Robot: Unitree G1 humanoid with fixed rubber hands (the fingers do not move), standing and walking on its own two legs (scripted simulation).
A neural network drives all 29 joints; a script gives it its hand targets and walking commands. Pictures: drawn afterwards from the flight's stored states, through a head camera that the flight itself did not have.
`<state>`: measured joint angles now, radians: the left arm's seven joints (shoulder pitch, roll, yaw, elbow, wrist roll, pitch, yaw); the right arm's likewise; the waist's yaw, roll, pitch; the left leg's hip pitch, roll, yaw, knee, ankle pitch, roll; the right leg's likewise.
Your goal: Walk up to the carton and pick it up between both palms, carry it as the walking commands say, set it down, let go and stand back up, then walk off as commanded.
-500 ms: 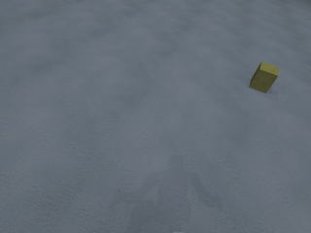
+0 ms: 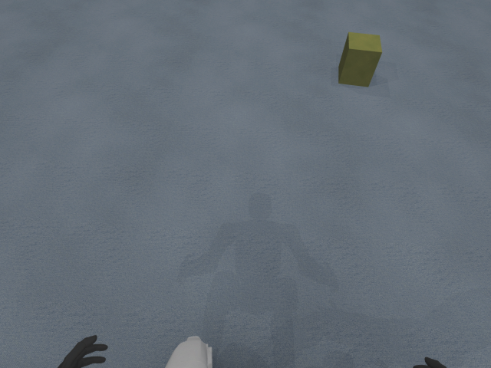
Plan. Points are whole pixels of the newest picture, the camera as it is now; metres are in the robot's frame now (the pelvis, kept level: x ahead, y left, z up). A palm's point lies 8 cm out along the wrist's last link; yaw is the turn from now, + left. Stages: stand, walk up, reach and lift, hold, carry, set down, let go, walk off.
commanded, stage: walk up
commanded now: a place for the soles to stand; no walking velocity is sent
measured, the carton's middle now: (358, 59) +1.94 -0.71 -0.64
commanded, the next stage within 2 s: none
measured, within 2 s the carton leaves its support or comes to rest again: neither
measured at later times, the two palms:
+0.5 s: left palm (141, 189) +0.47 +0.25 -0.08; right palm (472, 288) +0.27 -0.41 -0.10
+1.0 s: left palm (198, 136) +0.70 +0.16 -0.14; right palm (438, 147) +0.61 -0.46 -0.08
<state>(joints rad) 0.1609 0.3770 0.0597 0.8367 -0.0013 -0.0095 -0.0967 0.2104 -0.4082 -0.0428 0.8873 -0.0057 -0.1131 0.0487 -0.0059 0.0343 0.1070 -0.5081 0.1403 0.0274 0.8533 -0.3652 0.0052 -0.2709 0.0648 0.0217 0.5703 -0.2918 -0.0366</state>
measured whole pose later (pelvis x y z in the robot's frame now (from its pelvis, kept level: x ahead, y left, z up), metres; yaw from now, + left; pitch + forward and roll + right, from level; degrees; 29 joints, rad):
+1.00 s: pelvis +0.58 -0.12 -0.01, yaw -17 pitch -2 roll +0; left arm 0.31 0.41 0.03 0.92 0.00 -0.07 -0.05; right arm 0.15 -0.38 -0.07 0.87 0.00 -0.11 0.05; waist 0.03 -0.07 0.07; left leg -0.43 0.07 0.15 0.67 -0.21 0.05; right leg -0.32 0.02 0.03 1.13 -0.39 -0.05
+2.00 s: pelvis +1.04 -0.33 +0.00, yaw -18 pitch -2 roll +0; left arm 0.28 0.43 0.04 0.91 0.00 -0.06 -0.06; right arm 0.24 -0.38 -0.06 0.87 0.01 -0.11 0.03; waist 0.00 -0.07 0.06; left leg -0.29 0.05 0.09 0.58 -0.26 0.02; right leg -0.48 -0.07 0.00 1.02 -0.37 -0.02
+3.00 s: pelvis +1.38 -0.55 -0.01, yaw -15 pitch -2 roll +0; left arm 0.34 0.41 0.07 0.87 0.00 -0.10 -0.03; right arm 0.26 -0.42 -0.06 0.89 -0.02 -0.05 0.05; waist 0.03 0.04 0.06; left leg -0.55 0.08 0.02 0.98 -0.37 0.02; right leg -0.30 -0.02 -0.10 0.70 -0.36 -0.04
